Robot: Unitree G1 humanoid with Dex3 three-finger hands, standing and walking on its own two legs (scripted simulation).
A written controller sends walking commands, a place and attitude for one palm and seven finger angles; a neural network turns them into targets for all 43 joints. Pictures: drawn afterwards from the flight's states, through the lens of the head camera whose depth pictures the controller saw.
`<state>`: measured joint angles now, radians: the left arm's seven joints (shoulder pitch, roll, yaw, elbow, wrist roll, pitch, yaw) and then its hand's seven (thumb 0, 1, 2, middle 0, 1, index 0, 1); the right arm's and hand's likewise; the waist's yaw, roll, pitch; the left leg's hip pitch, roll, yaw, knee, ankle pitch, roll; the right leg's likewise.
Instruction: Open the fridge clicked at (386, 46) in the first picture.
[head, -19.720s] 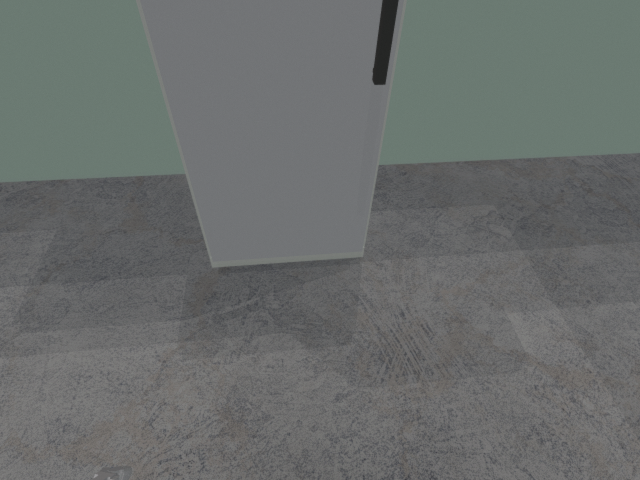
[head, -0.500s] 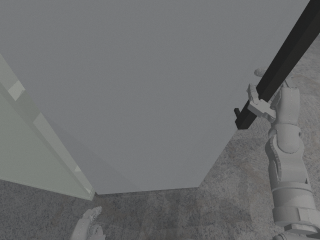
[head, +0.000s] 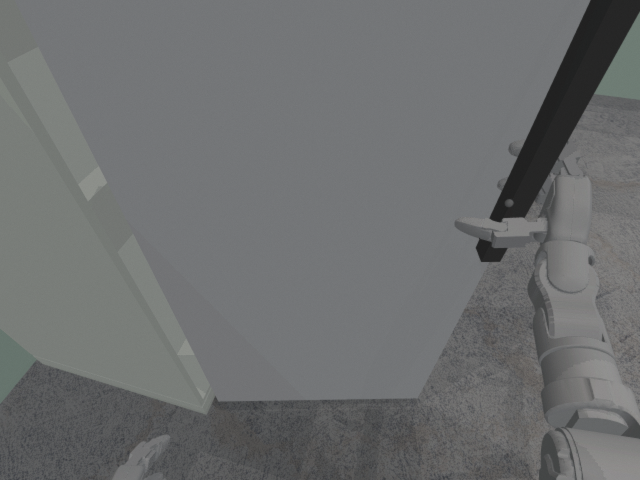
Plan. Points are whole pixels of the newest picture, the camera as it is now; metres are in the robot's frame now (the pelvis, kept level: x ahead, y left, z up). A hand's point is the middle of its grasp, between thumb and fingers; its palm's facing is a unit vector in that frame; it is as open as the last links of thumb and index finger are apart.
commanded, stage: loosen the grip on the handle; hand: right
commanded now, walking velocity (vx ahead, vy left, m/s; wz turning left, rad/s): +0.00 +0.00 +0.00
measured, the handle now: (536, 132) +0.46 -0.19 +0.24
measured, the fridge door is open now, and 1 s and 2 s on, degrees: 73 72 72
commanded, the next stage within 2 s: slip the hand off the handle in 0.24 s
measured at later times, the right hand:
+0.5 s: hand (517, 202) +0.43 -0.20 +0.15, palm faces +0.23 +0.96 -0.15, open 14.6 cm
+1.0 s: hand (573, 209) +0.42 -0.26 +0.16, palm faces +0.25 +0.95 -0.16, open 14.7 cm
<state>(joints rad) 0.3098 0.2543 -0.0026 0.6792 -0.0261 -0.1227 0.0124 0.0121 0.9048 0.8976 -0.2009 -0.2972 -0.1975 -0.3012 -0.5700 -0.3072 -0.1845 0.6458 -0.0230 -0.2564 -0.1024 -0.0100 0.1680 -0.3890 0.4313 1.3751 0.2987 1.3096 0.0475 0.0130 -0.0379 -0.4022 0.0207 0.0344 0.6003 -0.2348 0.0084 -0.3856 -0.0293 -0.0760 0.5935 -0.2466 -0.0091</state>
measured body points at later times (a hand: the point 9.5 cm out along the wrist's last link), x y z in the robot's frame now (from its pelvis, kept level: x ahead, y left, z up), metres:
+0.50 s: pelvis +0.04 +0.00 +0.00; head +0.05 +0.00 +0.45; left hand +0.17 +0.26 -0.09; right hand +0.41 -0.25 +0.16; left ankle +0.05 +0.12 -0.73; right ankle +0.04 -0.11 -0.73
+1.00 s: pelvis +0.05 +0.00 +0.00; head +0.07 +0.00 +0.45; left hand +0.18 +0.25 -0.11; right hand +0.40 -0.31 +0.17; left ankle +0.05 +0.12 -0.73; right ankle +0.04 -0.11 -0.73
